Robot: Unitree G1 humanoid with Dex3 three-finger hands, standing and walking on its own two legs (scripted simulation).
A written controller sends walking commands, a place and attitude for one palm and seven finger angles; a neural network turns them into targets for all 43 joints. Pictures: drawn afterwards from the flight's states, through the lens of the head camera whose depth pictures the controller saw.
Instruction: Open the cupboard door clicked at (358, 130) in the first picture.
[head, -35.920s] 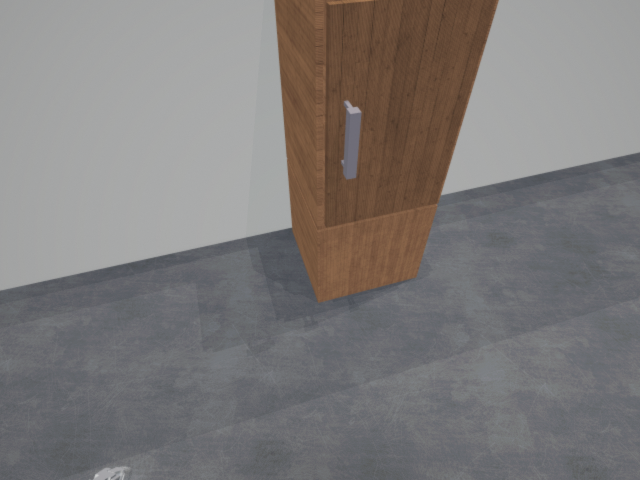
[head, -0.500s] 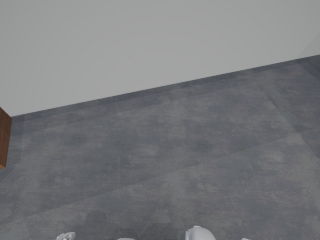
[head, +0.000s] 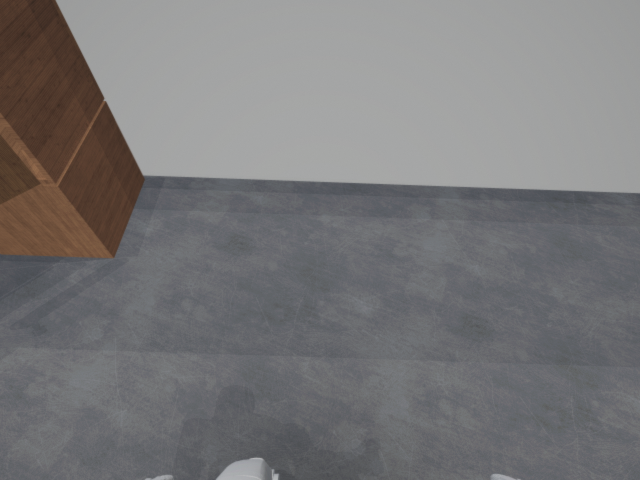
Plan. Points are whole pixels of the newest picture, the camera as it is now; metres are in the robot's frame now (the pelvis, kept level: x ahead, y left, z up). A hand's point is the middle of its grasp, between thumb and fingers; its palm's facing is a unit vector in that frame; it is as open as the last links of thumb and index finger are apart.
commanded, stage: turn to face it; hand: left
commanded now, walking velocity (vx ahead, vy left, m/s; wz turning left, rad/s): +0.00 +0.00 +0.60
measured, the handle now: out of the picture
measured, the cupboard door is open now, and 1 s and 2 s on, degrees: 47 47 47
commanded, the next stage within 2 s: take the last steps up to it in 1.30 s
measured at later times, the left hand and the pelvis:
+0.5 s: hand out of the picture +0.08 +0.20 -0.15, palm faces +0.25 -0.92 -0.29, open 7.4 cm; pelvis +0.01 -0.03 -0.01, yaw +16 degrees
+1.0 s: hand out of the picture -0.08 +0.20 -0.18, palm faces +0.58 -0.77 -0.26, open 7.4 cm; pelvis +0.00 -0.01 +0.00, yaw +34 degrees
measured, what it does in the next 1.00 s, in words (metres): steps on the spot, turning left: left foot, then right foot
